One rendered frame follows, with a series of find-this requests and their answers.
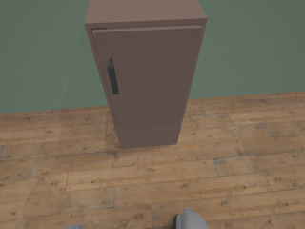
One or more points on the cupboard door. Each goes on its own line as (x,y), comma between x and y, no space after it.
(153,67)

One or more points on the robot right thigh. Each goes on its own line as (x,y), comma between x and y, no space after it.
(190,220)

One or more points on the handle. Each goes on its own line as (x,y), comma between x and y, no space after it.
(112,77)

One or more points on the robot right shin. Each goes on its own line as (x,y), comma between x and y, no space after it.
(187,209)

